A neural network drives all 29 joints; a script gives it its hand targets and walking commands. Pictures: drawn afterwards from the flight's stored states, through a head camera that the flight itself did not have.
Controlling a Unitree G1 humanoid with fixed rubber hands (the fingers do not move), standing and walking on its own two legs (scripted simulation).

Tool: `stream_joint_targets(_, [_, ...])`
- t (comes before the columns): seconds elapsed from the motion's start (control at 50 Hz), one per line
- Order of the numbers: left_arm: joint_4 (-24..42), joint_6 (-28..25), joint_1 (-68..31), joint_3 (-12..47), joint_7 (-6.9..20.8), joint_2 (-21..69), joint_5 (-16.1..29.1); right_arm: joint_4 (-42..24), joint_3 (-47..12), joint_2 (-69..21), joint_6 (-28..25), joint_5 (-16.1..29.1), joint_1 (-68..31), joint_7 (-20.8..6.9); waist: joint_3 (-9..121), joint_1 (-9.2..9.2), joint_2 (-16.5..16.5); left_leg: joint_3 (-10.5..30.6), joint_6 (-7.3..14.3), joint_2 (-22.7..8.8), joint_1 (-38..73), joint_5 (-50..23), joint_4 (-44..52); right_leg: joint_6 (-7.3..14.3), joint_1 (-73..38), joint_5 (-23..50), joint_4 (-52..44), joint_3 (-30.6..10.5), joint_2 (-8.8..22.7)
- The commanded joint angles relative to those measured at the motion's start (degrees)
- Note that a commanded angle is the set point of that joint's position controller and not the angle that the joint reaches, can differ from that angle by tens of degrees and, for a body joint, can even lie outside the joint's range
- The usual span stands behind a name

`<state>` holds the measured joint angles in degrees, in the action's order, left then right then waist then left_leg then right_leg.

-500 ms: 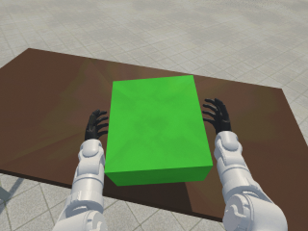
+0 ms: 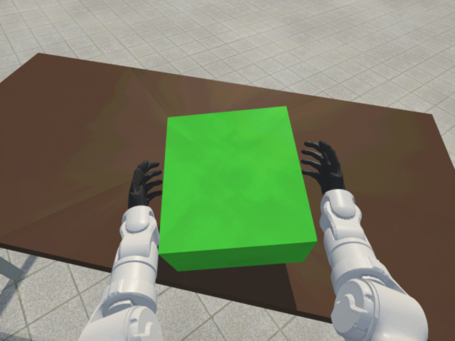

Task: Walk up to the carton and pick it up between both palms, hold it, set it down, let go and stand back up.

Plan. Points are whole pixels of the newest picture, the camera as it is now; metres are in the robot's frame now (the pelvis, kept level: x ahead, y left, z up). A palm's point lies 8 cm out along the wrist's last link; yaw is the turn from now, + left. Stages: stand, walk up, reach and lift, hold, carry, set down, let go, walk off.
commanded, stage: set down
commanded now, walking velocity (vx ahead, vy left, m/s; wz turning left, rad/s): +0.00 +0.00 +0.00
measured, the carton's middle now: (233, 187) +0.45 +0.06 -0.03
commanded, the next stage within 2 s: none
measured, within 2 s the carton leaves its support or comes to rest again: rests again in 1.44 s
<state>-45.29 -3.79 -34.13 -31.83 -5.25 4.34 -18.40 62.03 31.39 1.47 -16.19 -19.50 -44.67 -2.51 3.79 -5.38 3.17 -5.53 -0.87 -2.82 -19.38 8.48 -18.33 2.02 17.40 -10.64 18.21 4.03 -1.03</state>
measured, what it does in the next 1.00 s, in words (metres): stands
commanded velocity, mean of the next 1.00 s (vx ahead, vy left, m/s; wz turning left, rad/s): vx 0.00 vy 0.00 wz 0.00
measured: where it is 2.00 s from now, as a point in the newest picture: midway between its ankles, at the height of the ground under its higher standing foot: outside the picture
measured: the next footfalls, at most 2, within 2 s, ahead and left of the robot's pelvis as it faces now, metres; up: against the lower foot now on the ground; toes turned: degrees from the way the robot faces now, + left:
none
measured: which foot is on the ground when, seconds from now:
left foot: down 0.00-1.00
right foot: down 0.00-1.00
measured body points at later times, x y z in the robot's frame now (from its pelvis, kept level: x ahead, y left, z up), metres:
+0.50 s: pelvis +0.00 +0.00 +0.00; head +0.08 +0.02 +0.44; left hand +0.37 +0.23 +0.00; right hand +0.45 -0.12 +0.04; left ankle -0.01 +0.13 -0.75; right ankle -0.03 -0.09 -0.75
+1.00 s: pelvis -0.01 +0.01 -0.01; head +0.08 +0.02 +0.43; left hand +0.38 +0.22 +0.00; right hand +0.44 -0.13 +0.03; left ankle -0.01 +0.13 -0.75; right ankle -0.03 -0.09 -0.75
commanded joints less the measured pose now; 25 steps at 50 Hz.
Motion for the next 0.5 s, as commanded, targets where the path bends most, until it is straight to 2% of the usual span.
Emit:
stream_joint_targets(0.0, [4.95, -5.55, -35.77, 17.33, 6.67, 21.47, -0.45, 1.53, -13.12, -23.70, -1.54, -3.76, -23.45, -9.00, 31.05, -0.82, -0.83, -2.64, 0.56, 0.85, 9.68, -24.63, -2.80, -3.54, -13.61, 24.93, 3.07, 0.07, 1.58])
stream_joint_targets(0.18, [3.28, -7.82, -36.71, 17.25, 6.06, 21.85, -0.38, 3.84, -11.45, -23.29, -2.73, -4.93, -23.80, -9.17, 34.34, -0.71, -1.79, -2.28, 0.22, 0.61, 9.76, -26.78, -4.50, -3.05, -9.07, 24.44, 3.54, 0.49, 1.26])
stream_joint_targets(0.34, [-0.05, -10.12, -36.49, 17.01, 5.80, 21.65, -0.23, 5.65, -10.39, -22.63, -4.11, -5.90, -24.73, -9.16, 36.22, -0.73, -1.22, -2.07, 0.50, 0.54, 8.39, -27.34, -5.80, -2.82, -6.23, 23.88, 3.99, 0.57, 1.06])
stream_joint_targets(0.44, [-2.43, -11.70, -35.45, 16.48, 5.68, 21.76, -0.79, 6.89, -10.22, -22.65, -5.31, -6.43, -24.89, -9.17, 36.95, -1.09, -1.50, -2.13, 0.38, 0.51, 6.23, -28.45, -6.49, -2.59, -6.29, 26.15, 4.94, 0.63, 1.04])
stream_joint_targets(0.48, [-3.48, -12.05, -35.19, 15.82, 5.79, 21.21, -1.00, 7.55, -10.05, -22.30, -5.46, -6.52, -25.05, -9.09, 36.13, -1.20, -0.67, -2.31, 0.75, 0.60, 4.55, -26.61, -6.06, -2.72, -6.61, 25.54, 5.00, 0.42, 1.19])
